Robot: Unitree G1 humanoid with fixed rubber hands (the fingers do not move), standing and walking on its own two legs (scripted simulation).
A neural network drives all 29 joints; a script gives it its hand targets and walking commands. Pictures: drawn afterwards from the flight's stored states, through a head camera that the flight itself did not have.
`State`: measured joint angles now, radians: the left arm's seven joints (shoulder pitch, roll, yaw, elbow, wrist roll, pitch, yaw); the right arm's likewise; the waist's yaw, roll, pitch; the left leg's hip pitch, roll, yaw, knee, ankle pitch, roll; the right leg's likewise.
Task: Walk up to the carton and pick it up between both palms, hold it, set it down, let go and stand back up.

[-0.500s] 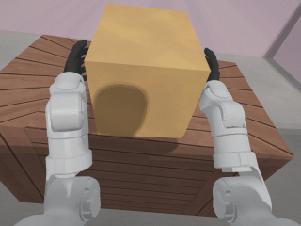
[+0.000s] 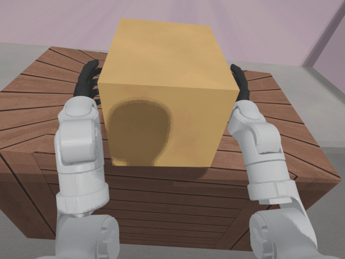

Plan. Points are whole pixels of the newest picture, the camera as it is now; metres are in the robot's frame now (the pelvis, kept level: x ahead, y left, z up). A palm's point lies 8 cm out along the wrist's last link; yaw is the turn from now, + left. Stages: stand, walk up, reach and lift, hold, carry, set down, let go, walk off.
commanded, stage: hold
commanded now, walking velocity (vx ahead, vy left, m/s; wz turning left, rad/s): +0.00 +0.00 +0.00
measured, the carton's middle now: (164, 90) +0.42 +0.02 +0.21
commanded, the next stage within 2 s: none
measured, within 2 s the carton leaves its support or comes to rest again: neither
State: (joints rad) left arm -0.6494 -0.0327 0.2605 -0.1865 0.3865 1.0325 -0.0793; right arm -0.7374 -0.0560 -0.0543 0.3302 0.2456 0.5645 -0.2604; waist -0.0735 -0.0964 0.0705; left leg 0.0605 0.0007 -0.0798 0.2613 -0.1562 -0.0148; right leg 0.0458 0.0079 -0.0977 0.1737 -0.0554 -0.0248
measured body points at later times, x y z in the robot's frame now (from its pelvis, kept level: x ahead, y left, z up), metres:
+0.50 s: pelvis +0.01 +0.00 +0.01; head -0.01 -0.01 +0.45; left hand +0.40 +0.14 +0.24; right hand +0.40 -0.17 +0.22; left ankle +0.01 +0.13 -0.75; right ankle +0.04 -0.10 -0.75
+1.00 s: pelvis +0.01 +0.02 +0.00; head -0.01 +0.04 +0.45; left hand +0.38 +0.15 +0.25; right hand +0.37 -0.16 +0.24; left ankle +0.01 +0.13 -0.75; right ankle +0.04 -0.10 -0.75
